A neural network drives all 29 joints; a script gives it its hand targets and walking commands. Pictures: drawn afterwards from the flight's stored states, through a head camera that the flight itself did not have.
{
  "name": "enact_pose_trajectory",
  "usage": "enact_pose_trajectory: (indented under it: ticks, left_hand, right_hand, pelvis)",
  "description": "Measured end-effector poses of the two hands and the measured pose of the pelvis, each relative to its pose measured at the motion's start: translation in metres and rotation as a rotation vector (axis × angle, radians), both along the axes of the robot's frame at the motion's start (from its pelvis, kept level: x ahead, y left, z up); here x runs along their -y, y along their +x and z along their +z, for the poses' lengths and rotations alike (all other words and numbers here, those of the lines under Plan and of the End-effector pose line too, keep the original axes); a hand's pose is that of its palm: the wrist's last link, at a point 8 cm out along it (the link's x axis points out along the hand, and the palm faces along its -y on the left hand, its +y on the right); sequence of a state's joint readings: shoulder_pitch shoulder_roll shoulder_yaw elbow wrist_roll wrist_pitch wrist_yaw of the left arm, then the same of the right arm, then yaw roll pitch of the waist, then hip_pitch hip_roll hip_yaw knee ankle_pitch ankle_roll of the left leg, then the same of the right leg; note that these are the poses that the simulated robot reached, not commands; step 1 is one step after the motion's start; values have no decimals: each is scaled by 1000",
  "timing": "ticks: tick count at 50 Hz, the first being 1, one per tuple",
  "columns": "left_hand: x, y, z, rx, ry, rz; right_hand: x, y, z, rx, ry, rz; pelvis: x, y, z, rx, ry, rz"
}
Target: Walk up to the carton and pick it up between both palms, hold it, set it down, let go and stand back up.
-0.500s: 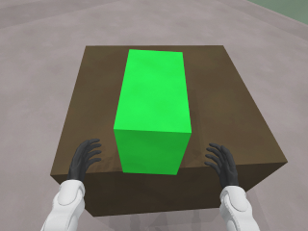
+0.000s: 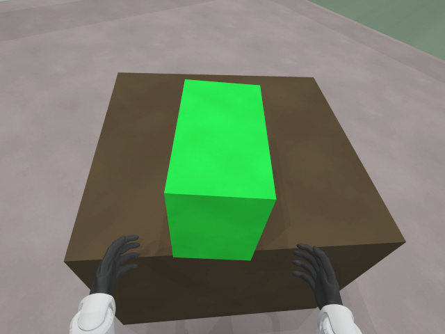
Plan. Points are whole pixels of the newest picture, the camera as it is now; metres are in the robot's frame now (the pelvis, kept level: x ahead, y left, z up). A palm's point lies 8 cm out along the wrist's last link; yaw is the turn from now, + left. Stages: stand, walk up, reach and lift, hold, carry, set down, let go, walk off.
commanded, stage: set down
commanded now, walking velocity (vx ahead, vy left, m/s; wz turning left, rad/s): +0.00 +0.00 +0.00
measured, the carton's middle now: (217, 169) +0.44 +0.04 +0.00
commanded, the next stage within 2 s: let go in 0.92 s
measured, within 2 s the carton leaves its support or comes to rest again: neither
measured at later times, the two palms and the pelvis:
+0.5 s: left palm (101, 302) +0.17 +0.22 -0.06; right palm (337, 317) +0.17 -0.20 -0.06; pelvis +0.01 +0.00 +0.00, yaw +0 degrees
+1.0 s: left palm (103, 313) +0.15 +0.22 -0.08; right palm out of the picture +0.15 -0.22 -0.09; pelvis +0.01 -0.01 +0.00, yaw +0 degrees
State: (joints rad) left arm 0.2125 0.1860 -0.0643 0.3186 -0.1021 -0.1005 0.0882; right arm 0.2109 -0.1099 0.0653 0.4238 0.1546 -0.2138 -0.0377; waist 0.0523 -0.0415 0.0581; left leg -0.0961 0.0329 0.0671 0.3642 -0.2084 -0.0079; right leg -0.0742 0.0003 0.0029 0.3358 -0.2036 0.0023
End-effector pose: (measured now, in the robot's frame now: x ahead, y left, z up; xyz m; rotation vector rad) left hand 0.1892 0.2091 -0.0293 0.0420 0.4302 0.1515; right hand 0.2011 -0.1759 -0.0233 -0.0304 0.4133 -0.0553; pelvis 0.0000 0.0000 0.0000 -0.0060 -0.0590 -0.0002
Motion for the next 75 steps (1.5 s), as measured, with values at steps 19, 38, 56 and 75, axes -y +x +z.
enact_pose_trajectory:
  ticks: [19, 38, 56, 75]
  left_hand:
    - [-7, -22, -22, -193, 52, -16]
    - [1, -34, -41, -318, 45, -38]
    - [-10, -33, -55, -441, 78, -38]
    - [-3, -29, -58, -425, 88, -67]
  right_hand:
    - [23, -31, -34, -139, -70, 5]
    - [33, -38, -48, -227, -97, 7]
    - [52, -52, -69, -337, -131, 0]
    - [53, -51, -70, -339, -131, 2]
  pelvis:
    - [1, 13, 0, 6, 1, -7]
    - [6, 12, 0, 33, 3, 0]
    - [8, 8, -2, 14, 5, -3]
    - [9, 9, -5, 8, 5, 2]
